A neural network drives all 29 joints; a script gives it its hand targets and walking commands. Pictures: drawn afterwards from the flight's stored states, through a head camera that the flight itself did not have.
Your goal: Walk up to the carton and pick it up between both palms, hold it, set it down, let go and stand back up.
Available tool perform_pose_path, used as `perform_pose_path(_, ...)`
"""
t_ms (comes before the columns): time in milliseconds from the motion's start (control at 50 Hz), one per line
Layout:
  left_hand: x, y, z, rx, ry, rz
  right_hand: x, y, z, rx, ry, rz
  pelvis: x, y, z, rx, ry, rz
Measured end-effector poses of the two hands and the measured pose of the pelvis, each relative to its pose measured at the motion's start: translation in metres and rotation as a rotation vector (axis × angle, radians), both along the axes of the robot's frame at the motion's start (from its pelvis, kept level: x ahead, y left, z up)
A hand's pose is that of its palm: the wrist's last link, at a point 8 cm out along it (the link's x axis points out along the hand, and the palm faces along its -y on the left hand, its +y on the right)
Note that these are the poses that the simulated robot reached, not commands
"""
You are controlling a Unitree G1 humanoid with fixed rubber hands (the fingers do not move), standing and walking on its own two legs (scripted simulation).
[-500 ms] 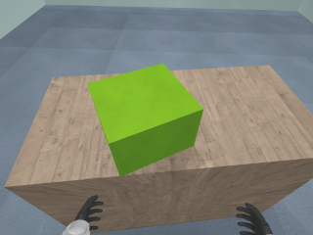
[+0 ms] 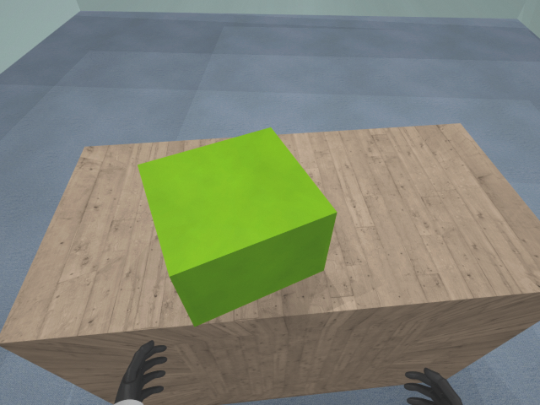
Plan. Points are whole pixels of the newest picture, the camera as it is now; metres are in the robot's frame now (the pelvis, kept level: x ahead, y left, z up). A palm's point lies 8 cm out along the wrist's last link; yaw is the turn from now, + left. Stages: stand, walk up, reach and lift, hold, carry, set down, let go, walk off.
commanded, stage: reach and lift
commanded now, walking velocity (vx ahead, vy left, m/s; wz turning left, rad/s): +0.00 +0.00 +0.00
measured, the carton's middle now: (235, 220) +0.44 +0.11 +0.00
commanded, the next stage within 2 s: none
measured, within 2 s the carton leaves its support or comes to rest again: neither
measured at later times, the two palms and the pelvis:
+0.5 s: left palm (128, 386) +0.17 +0.24 -0.04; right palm (457, 369) +0.21 -0.24 -0.05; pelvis +0.05 -0.01 +0.00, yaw +2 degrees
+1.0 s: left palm (131, 403) +0.15 +0.22 -0.02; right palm (473, 368) +0.20 -0.25 -0.03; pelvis +0.02 -0.03 +0.00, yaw +2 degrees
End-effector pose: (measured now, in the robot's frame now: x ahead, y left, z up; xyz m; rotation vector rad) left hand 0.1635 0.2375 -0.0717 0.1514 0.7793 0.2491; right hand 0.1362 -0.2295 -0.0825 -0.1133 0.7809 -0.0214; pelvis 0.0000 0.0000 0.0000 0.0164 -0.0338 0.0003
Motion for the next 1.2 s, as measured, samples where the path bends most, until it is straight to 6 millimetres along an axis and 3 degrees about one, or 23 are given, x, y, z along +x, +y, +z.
perform_pose_path(320,0.007,-0.002,0.018,0.014,-0.134,0.092,0.055,-0.007,0.023,0.051,-0.126,0.082,0.039,-0.008,0.005,-0.004,0.037,0.018)
perform_pose_path(560,0.010,-0.005,0.033,0.030,-0.234,0.133,0.073,-0.014,0.031,0.095,-0.216,0.127,0.050,-0.014,0.004,-0.003,0.052,0.028)
perform_pose_path(980,-0.013,-0.021,0.050,0.010,-0.414,0.234,0.067,-0.023,0.051,0.155,-0.359,0.178,0.026,-0.026,-0.002,-0.001,0.042,0.035)
perform_pose_path(1200,0.006,-0.023,0.061,-0.020,-0.468,0.270,0.086,-0.019,0.066,0.174,-0.414,0.185,0.008,-0.028,-0.005,0.006,0.050,0.027)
